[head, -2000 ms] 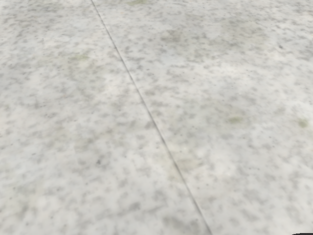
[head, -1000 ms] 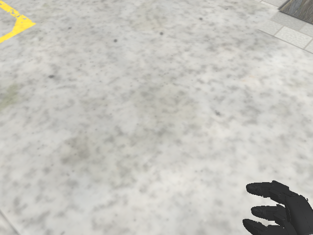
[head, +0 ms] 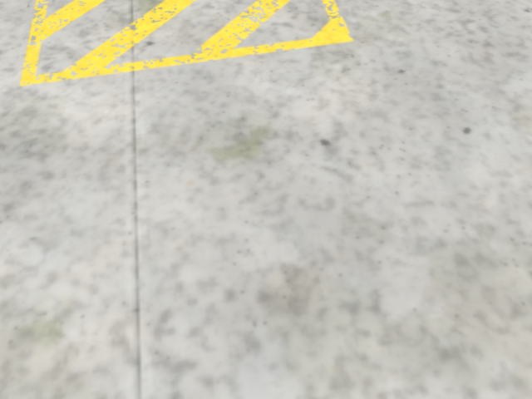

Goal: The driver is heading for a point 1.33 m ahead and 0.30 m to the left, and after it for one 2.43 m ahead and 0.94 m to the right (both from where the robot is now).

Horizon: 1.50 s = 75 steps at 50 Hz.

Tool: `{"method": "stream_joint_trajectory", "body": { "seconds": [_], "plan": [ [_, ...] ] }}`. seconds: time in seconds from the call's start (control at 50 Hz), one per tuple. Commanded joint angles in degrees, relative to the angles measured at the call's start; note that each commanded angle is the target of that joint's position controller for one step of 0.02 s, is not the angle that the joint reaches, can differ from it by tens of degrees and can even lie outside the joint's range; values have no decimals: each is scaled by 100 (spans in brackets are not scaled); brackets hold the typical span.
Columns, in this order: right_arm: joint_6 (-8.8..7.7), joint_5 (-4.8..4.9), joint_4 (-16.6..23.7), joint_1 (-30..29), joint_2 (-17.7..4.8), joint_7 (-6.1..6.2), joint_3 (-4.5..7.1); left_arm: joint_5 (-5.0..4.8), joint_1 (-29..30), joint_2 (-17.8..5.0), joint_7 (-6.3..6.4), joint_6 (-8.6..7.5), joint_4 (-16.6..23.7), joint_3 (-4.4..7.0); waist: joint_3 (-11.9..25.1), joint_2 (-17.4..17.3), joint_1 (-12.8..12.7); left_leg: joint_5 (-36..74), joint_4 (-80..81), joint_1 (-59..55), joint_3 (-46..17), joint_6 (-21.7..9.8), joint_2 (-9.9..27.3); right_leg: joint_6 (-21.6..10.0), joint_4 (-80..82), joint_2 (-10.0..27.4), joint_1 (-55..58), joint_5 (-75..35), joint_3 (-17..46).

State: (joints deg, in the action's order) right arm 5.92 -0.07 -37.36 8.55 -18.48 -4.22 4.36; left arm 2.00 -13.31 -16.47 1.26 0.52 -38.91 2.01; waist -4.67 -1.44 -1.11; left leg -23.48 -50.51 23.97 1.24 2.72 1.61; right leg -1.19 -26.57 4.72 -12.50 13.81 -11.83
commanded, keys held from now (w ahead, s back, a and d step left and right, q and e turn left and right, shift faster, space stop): q+shift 0.36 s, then shift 0.10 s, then e+shift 0.54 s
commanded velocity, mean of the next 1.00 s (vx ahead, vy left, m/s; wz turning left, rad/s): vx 0.00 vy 0.00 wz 0.25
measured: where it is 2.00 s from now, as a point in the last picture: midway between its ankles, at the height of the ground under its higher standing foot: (302, 381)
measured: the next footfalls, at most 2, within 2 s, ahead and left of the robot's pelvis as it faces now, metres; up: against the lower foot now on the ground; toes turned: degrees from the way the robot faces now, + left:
left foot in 0.10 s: +0.02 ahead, +0.12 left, +0.00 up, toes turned +9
right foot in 0.58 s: +0.12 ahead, -0.04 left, +0.00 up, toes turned +28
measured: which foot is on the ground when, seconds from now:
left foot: up 0.00-0.08, down 0.10-0.58, up 0.60-0.98, down 1.00-1.00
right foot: down 0.00-0.10, up 0.12-0.56, down 0.58-1.00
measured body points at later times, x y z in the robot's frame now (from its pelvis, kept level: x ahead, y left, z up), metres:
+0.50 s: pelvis +0.01 +0.03 +0.00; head +0.05 +0.05 +0.44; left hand +0.03 +0.34 -0.11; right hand +0.24 -0.19 -0.10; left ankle -0.01 +0.11 -0.74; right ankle +0.10 -0.08 -0.71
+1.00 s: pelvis +0.02 +0.04 +0.00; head +0.06 +0.04 +0.44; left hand +0.06 +0.35 -0.11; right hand +0.21 -0.22 -0.10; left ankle +0.00 +0.14 -0.74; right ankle +0.09 -0.06 -0.74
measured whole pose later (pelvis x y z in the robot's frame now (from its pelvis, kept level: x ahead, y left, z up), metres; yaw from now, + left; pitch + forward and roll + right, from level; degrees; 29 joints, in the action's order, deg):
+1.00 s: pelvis +0.02 +0.04 +0.00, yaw +8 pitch +2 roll +0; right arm 0.6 -0.4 -40.2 8.6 -18.7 2.6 1.5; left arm 0.3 -14.3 -19.1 -1.2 3.9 -41.3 6.2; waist -3.7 0.2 -2.0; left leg -18.5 -26.3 14.4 -6.8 -0.4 -5.3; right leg -0.1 -27.7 -9.4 -19.3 9.6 18.5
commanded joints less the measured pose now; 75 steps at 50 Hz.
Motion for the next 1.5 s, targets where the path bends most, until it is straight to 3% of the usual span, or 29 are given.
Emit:
{"method": "stream_joint_trajectory", "body": {
  "seconds": [0.02,0.08,0.1,0.12,0.14,0.18,0.24,0.36,0.46,0.54,0.56,0.58,0.6,0.62,0.68,0.74,0.88,0.98,1.0,1.02,1.04,1.06,1.12,1.28,1.32,1.38,1.44,1.48,1.5],
  "plan": [
    [-64,43,580,-251,-348,-3,73,-35,-48,-1064,-76,-70,325,349,803,1326,-90,-88,789,-349,464,-173,-163,-729,269,1378,688,-2550,563],
    [-132,-67,501,171,-400,89,128,-195,-90,-1089,-132,-3,284,404,923,922,245,716,2367,-1417,399,-437,-308,-184,-801,1408,162,-1912,133],
    [-216,-161,339,656,-823,189,247,-181,-329,-966,-154,29,271,384,977,-152,458,1295,3178,-2357,-756,-632,248,196,-2051,1040,-871,-525,-159],
    [-271,-64,514,689,-1870,264,462,-77,-217,-408,-152,83,789,215,798,-1837,239,3648,3183,-2681,-3445,-1445,2029,702,-3211,-7,-2792,2641,-101],
    [-287,-14,436,1171,-1679,297,527,53,360,-722,-60,183,841,240,1076,-902,810,4215,2967,-2644,-3187,-2025,1972,678,-3888,-21,-2852,2552,1041],
    [-249,-38,403,469,-1136,395,329,-100,257,-716,-37,172,686,251,463,-675,303,3321,3052,-1982,-2212,-1732,1178,594,-3803,112,-2750,1398,1323],
    [-242,-5,504,9,-890,417,224,24,9,-847,-55,157,452,300,674,-630,68,3587,2977,-1647,-1878,-1486,583,542,-3727,-106,-2247,719,1306],
    [-286,-66,318,532,-1097,350,316,-55,436,-636,-48,193,542,195,687,-540,303,2522,2952,-1710,-2758,-1570,480,454,-2697,-442,-2261,722,1536],
    [-307,-133,215,599,-992,357,252,-133,488,-619,-7,134,490,149,833,-614,349,3335,2695,-1524,-2953,-1511,507,246,-2015,-611,-1474,770,1490],
    [-313,-101,95,338,-611,430,47,-193,49,-455,8,111,289,80,913,-568,102,3624,2526,-1120,-2754,-1215,471,22,-673,-540,-65,429,1265],
    [-328,-49,42,253,-342,484,-90,-148,-70,-225,7,85,208,0,906,-397,-60,2765,2547,-801,-2632,-963,329,-51,430,-418,661,-290,1342],
    [-366,-102,-81,571,-33,511,-213,-55,201,-246,26,36,242,-61,868,209,161,1542,2330,-601,-2255,-645,17,-127,1058,109,1000,-418,2229],
    [-376,-153,-156,1139,-131,510,-179,-40,624,-812,12,3,424,7,734,1131,583,131,1865,-382,-1389,-425,-646,-497,1173,1090,831,-1163,3594],
    [-328,-160,-190,804,-555,562,-77,-79,385,-970,-68,30,281,81,606,1196,302,-231,1904,-711,-959,-391,-675,-1024,1219,1270,121,-1146,3959],
    [-374,-118,-100,205,-683,542,-15,-158,5,-1211,-175,75,88,268,251,1252,53,-262,921,-69,-629,-249,-795,-919,1058,654,368,-886,3880],
    [-374,-116,-95,254,-446,511,-73,-218,-44,-1168,-172,111,74,392,499,920,136,-287,69,307,-648,-60,-716,-913,848,360,586,-1368,3754],
    [-468,-31,77,-116,-334,600,-166,-156,-199,-1128,-215,226,85,592,879,1042,-76,-158,839,139,-692,-75,-759,-972,777,111,678,-987,4350],
    [-622,-31,-137,693,-492,747,-135,-190,436,-1091,-243,263,243,618,838,1016,409,788,3179,-1878,-703,-349,-734,-259,572,-448,-722,61,4405],
    [-642,-81,-116,664,-961,816,-36,-219,192,-764,-218,233,264,534,866,146,241,237,3913,-2461,-1676,-579,326,105,-155,-985,-1424,1374,3792],
    [-606,-119,112,358,-1510,795,52,-232,-198,-523,-180,213,284,497,1096,-1212,143,-1459,4363,-2668,-3512,-1084,1899,239,-1913,-1818,-2239,2058,2275],
    [-581,-280,65,169,-1397,724,48,-14,142,-1121,-167,211,283,578,617,-827,176,-1949,4482,-1833,-3514,-1331,2087,214,-2675,-1080,-2583,1409,2056],
    [-603,-261,78,55,-1020,696,-52,4,261,-1237,-253,216,245,625,413,-627,101,-1983,4426,-1643,-3090,-1250,1738,154,-3147,-886,-2553,942,2019],
    [-755,-198,-16,234,-715,622,-150,27,-70,-891,-497,210,18,490,292,-695,64,-1509,4407,-1884,-2020,-934,1029,140,-3991,-781,-2877,261,1806],
    [-1130,-92,-669,1585,-752,427,-66,60,962,-709,-515,-4,195,333,-156,-538,568,-974,4619,-2541,-1875,-1199,1174,257,-2919,-737,-3631,-427,2051],
    [-1128,-39,-812,1745,-678,408,-82,109,1295,-661,-540,-67,293,264,-183,-565,559,-708,4694,-2529,-1883,-1354,1154,328,-2240,-377,-3479,-464,1465],
    [-1122,-114,-956,1994,-661,395,-77,-1,2002,-406,-585,-200,525,109,-313,-680,785,-99,4647,-1996,-1816,-1470,1069,352,-1178,-358,-2590,-250,1054],
    [-1061,-99,-1075,1902,-846,392,8,-71,1755,-442,-515,-290,561,78,-319,-770,506,654,4389,-1464,-1879,-1547,1152,119,-439,-545,-1294,174,943],
    [-1102,-18,-1077,1588,-810,367,10,-40,181,-728,-306,-401,98,211,420,-362,-361,2780,2880,-585,-1396,-1340,816,-55,-63,-693,1248,-164,1000],
    [-1181,36,-953,1348,-734,326,-7,85,-1015,-1167,-158,-465,-164,368,1272,228,-1011,2618,1087,458,-941,-1163,262,-214,18,52,2977,576,1732]
  ]
}}
Keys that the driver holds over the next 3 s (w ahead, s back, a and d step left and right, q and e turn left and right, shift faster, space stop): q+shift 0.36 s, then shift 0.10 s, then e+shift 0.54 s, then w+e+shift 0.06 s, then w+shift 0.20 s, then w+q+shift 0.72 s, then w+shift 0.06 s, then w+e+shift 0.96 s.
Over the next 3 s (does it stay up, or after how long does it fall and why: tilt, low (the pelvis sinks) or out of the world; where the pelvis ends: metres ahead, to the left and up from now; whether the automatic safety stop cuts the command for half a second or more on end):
stays up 1.43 0.41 -0.01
